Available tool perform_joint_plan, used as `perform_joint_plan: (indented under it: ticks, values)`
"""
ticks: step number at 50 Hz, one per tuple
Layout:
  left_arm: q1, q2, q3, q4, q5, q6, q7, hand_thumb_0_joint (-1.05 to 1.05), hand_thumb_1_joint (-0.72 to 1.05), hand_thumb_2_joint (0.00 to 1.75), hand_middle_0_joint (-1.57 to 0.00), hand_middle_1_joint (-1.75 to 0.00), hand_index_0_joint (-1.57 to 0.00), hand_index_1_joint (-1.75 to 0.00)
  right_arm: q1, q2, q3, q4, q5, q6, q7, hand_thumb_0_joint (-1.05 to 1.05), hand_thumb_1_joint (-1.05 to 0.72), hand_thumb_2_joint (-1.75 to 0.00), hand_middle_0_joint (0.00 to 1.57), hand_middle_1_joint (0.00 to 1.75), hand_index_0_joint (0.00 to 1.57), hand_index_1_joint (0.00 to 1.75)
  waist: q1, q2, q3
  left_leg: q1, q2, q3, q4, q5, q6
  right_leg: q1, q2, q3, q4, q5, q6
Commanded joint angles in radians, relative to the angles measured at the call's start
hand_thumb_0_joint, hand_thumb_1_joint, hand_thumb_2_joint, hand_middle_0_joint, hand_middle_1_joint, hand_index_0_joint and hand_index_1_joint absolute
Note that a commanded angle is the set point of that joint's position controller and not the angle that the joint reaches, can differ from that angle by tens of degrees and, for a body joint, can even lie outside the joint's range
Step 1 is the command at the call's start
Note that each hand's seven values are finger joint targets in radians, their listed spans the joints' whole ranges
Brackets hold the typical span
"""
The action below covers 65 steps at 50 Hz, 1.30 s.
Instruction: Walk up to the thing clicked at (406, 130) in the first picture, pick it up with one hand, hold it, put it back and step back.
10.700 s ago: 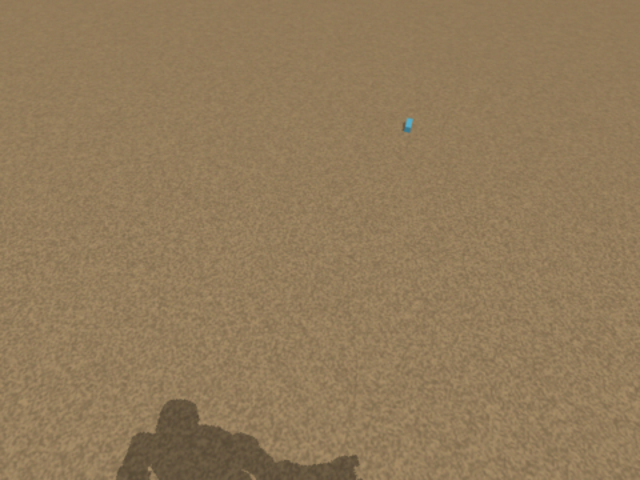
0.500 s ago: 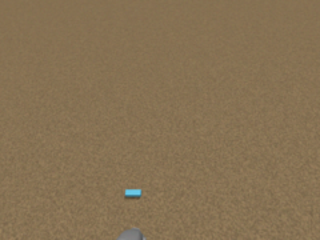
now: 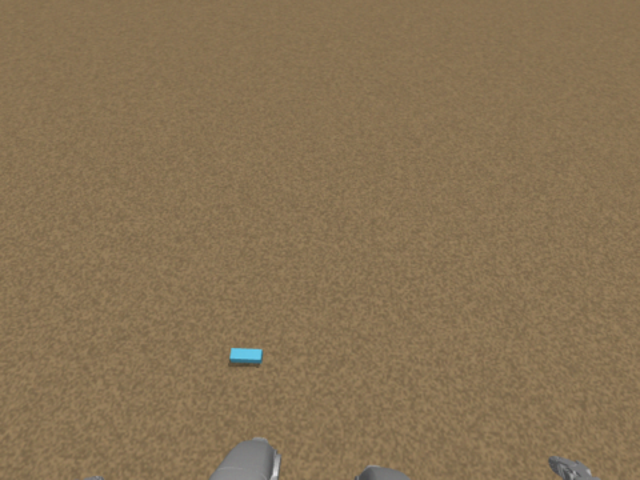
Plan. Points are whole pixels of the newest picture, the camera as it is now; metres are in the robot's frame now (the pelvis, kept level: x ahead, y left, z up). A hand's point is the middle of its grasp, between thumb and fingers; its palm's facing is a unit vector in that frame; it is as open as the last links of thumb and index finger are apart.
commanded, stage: walk up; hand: left
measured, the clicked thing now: (246, 355) +0.52 +0.22 -0.73
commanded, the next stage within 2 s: stand in 0.62 s
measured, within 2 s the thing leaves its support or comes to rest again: neither
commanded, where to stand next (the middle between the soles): +0.13 -0.03 m, yaw -1 degrees
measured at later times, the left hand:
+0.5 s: hand out of the picture +0.08 +0.33 -0.14, palm faces +0.00 -0.92 -0.38, open 7.4 cm
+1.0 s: hand out of the picture +0.12 +0.28 -0.13, palm faces -0.04 -0.94 -0.33, open 7.3 cm
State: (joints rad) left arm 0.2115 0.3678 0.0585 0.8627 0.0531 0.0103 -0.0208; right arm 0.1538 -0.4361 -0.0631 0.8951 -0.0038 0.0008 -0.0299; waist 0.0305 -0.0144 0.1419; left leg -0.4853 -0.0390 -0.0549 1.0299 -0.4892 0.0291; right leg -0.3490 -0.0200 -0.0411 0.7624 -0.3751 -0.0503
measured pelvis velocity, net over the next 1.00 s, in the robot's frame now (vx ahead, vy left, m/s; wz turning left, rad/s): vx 0.01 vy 0.03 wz -0.01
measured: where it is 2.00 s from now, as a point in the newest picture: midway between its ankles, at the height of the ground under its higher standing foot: outside the picture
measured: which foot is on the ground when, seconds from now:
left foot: up 0.00-0.22, down 0.24-1.00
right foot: down 0.00-0.24, up 0.26-0.60, down 0.62-1.00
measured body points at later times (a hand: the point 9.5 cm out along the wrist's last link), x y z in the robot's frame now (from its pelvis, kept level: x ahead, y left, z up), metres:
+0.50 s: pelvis +0.03 +0.03 +0.01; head +0.04 +0.06 +0.46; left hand +0.08 +0.38 -0.11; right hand +0.08 -0.30 -0.08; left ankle +0.06 +0.16 -0.71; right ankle +0.11 -0.13 -0.66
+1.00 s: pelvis +0.01 +0.03 +0.02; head +0.02 +0.04 +0.47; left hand +0.12 +0.33 -0.10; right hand +0.05 -0.28 -0.10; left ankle +0.02 +0.14 -0.71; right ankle +0.08 -0.12 -0.71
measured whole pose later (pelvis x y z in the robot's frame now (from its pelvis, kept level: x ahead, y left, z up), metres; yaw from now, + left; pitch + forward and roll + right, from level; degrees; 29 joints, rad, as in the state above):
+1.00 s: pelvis +0.01 +0.03 +0.02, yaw -1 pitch -4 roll +0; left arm 0.11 0.39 0.01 1.02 0.00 -0.01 -0.02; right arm 0.21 -0.34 -0.02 1.06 -0.01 -0.01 0.01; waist -0.01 -0.04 0.08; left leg -0.17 -0.02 -0.01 0.49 -0.26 0.01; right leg -0.27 -0.04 0.04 0.47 -0.14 0.01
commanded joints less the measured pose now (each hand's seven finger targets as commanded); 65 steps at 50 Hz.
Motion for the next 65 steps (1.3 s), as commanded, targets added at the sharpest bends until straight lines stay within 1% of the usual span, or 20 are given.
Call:
perform_joint_plan:
  ticks: [1,7,10,11,13,14,16,23,29,30,31,32,35,38,40,41,43,47,50,65]
  values:
    - [0.152,0.349,0.107,-0.054,-0.008,-0.076,0.01,0.0,0.9,0.9,-0.2,-0.3,-0.2,-0.3,-0.028,-0.214,-0.06,-0.106,-0.033,-0.039,0.055,0.0,-0.9,-0.9,0.2,0.3,0.2,0.3,0.073,-0.081,-0.102,-0.269,0.058,0.0,-0.06,-0.033,-0.009,0.346,-0.322,0.585,-0.476,-0.521,-0.218]
    - [0.16,0.332,0.089,-0.067,-0.025,-0.086,-0.005,0.0,0.9,0.9,-0.2,-0.3,-0.2,-0.3,0.02,-0.174,-0.054,-0.107,-0.026,-0.067,0.076,0.0,-0.9,-0.9,0.2,0.3,0.2,0.3,0.035,-0.121,-0.077,-0.031,0.055,0.052,-0.297,-0.001,-0.001,0.244,-0.264,0.352,-0.463,-0.136,-0.179]
    - [0.028,0.29,0.068,-0.107,-0.025,-0.055,-0.024,0.0,0.9,0.9,-0.2,-0.3,-0.2,-0.3,0.242,-0.169,-0.073,-0.032,-0.008,-0.09,0.061,0.0,-0.9,-0.9,0.2,0.3,0.2,0.3,-0.089,-0.126,-0.111,0.405,-0.008,0.148,-0.54,0.238,0.0,-0.057,-0.123,0.121,-0.301,-0.167,-0.111]
    - [0.035,0.235,0.055,-0.118,-0.019,-0.039,-0.028,0.0,0.9,0.9,-0.2,-0.3,-0.2,-0.3,0.354,-0.2,-0.09,-0.004,-0.016,-0.101,0.037,0.0,-0.9,-0.9,0.2,0.3,0.2,0.3,-0.138,-0.036,-0.143,0.616,0.025,0.074,-0.585,0.211,0.01,-0.234,-0.064,0.052,-0.09,-0.171,-0.079]
    - [0.033,0.206,0.048,-0.143,-0.021,-0.014,-0.019,0.0,0.9,0.9,-0.2,-0.3,-0.2,-0.3,0.361,-0.382,-0.124,-0.052,-0.033,-0.114,-0.003,0.0,-0.9,-0.9,0.2,0.3,0.2,0.3,-0.136,0.123,-0.101,0.5,0.504,-0.658,-0.812,-0.226,0.191,-0.481,0.006,0.153,0.327,-0.181,0.003]
    - [0.037,0.283,0.059,-0.115,-0.026,-0.009,-0.013,0.0,0.9,0.9,-0.2,-0.3,-0.2,-0.3,0.283,-0.391,-0.12,-0.067,-0.007,-0.112,-0.007,0.0,-0.9,-0.9,0.2,0.3,0.2,0.3,-0.103,0.022,-0.023,0.36,0.527,-0.627,-0.832,-0.229,0.248,-0.42,-0.058,0.242,0.349,-0.132,0.005]
    - [0.135,0.303,0.076,-0.058,-0.03,-0.005,-0.025,0.0,0.9,0.9,-0.2,-0.3,-0.2,-0.3,0.21,-0.313,-0.09,-0.076,-0.003,-0.118,-0.021,0.0,-0.9,-0.9,0.2,0.3,0.2,0.3,-0.032,-0.019,-0.009,0.364,0.406,-0.403,-0.738,-0.01,0.205,-0.368,-0.068,0.246,0.339,-0.049,0.021]
    - [0.136,0.218,0.052,0.0,-0.083,0.011,0.007,0.0,0.9,0.9,-0.2,-0.3,-0.2,-0.3,0.014,-0.209,-0.038,-0.117,-0.018,-0.068,-0.006,0.0,-0.9,-0.9,0.2,0.3,0.2,0.3,0.009,0.259,0.004,0.039,0.271,0.016,-0.618,0.766,0.185,-0.022,0.017,0.105,0.27,0.013,0.062]
    - [0.115,0.236,0.053,0.036,-0.05,-0.026,0.041,0.0,0.9,0.9,-0.2,-0.3,-0.2,-0.3,0.031,-0.193,-0.04,-0.098,0.014,0.02,0.01,0.0,-0.9,-0.9,0.2,0.3,0.2,0.3,0.003,0.139,-0.174,0.17,0.212,0.011,-0.286,0.482,0.115,0.165,0.036,0.011,-0.215,0.201,0.056]
    - [0.089,0.28,0.068,0.028,-0.032,-0.036,0.042,0.0,0.9,0.9,-0.2,-0.3,-0.2,-0.3,0.099,-0.151,-0.023,-0.08,0.019,0.023,0.01,0.0,-0.9,-0.9,0.2,0.3,0.2,0.3,-0.005,-0.037,-0.188,0.084,0.172,0.031,-0.153,0.315,0.077,0.227,-0.027,0.143,-0.272,0.267,0.039]
    - [0.096,0.309,0.044,-0.011,-0.017,-0.059,0.034,0.0,0.9,0.9,-0.2,-0.3,-0.2,-0.3,0.184,-0.019,0.016,-0.084,0.01,0.014,0.009,0.0,-0.9,-0.9,0.2,0.3,0.2,0.3,-0.055,-0.25,-0.256,0.052,0.033,0.014,-0.081,-0.123,0.01,0.236,-0.327,0.537,-0.419,0.189,0.014]
    - [0.067,0.393,0.061,0.011,-0.018,-0.063,0.033,0.0,0.9,0.9,-0.2,-0.3,-0.2,-0.3,0.112,-0.125,-0.018,-0.081,0.012,0.02,-0.002,0.0,-0.9,-0.9,0.2,0.3,0.2,0.3,-0.002,-0.218,-0.252,0.109,0.039,-0.062,-0.02,-0.155,0.022,0.047,-0.376,0.586,-0.469,-0.064,-0.167]
    - [-0.107,0.333,0.044,-0.006,-0.016,-0.056,0.038,0.0,0.9,0.9,-0.2,-0.3,-0.2,-0.3,0.091,-0.163,-0.043,-0.025,0.01,0.011,0.018,0.0,-0.9,-0.9,0.2,0.3,0.2,0.3,-0.045,-0.206,-0.107,0.109,0.06,-0.043,-0.064,-0.069,0.019,-0.022,-0.247,0.44,-0.498,-0.286,-0.125]
    - [-0.128,0.295,0.029,0.012,-0.029,-0.052,0.033,0.0,0.9,0.9,-0.2,-0.3,-0.2,-0.3,0.1,-0.161,-0.044,0.016,-0.003,-0.006,0.021,0.0,-0.9,-0.9,0.2,0.3,0.2,0.3,-0.05,-0.219,-0.14,0.204,0.053,0.033,-0.329,-0.052,0.002,0.047,-0.203,0.336,-0.434,-0.015,-0.102]
    - [-0.111,0.269,0.028,0.041,-0.043,-0.045,0.031,0.0,0.9,0.9,-0.2,-0.3,-0.2,-0.3,0.129,-0.124,-0.035,0.054,-0.006,-0.026,0.018,0.0,-0.9,-0.9,0.2,0.3,0.2,0.3,-0.067,-0.153,-0.167,0.354,0.048,0.04,-0.6,0.2,-0.004,0.059,-0.161,0.243,-0.328,0.176,-0.052]
    - [-0.107,0.223,0.018,0.042,-0.054,-0.044,0.031,0.0,0.9,0.9,-0.2,-0.3,-0.2,-0.3,0.106,-0.136,-0.032,0.056,-0.018,-0.035,0.016,0.0,-0.9,-0.9,0.2,0.3,0.2,0.3,-0.051,-0.066,-0.164,0.364,0.107,-0.067,-0.653,0.259,0.005,0.039,-0.125,0.201,-0.276,0.201,-0.008]
    - [-0.115,0.205,0.013,0.062,-0.069,-0.033,0.029,0.0,0.9,0.9,-0.2,-0.3,-0.2,-0.3,-0.048,-0.197,-0.032,0.039,-0.02,-0.039,0.024,0.0,-0.9,-0.9,0.2,0.3,0.2,0.3,0.02,0.088,-0.063,0.061,0.233,-0.255,-0.758,-0.071,0.069,0.161,-0.029,0.143,-0.263,0.012,0.037]
    - [-0.128,0.198,0.005,0.11,-0.052,-0.044,0.007,0.0,0.9,0.9,-0.2,-0.3,-0.2,-0.3,-0.064,-0.148,-0.01,0.067,-0.008,-0.044,0.03,0.0,-0.9,-0.9,0.2,0.3,0.2,0.3,0.0,0.084,-0.106,0.11,0.163,-0.144,-0.79,-0.053,0.009,0.248,-0.07,0.174,-0.339,0.101,0.014]
    - [-0.14,0.192,-0.008,0.133,-0.051,-0.056,0.011,0.0,0.9,0.9,-0.2,-0.3,-0.2,-0.3,-0.055,-0.127,-0.002,0.1,-0.004,-0.055,0.031,0.0,-0.9,-0.9,0.2,0.3,0.2,0.3,-0.011,0.088,-0.154,0.203,0.16,-0.116,-0.767,0.156,0.003,0.259,-0.083,0.163,-0.371,0.219,0.017]
    - [-0.148,0.211,-0.032,0.206,-0.047,-0.062,0.024,0.0,0.9,0.9,-0.2,-0.3,-0.2,-0.3,-0.084,-0.128,-0.002,0.169,0.001,-0.031,0.033,0.0,-0.9,-0.9,0.2,0.3,0.2,0.3,-0.043,-0.002,-0.16,0.37,0.147,-0.052,-0.726,0.337,-0.002,0.175,-0.111,0.175,-0.448,0.288,0.026]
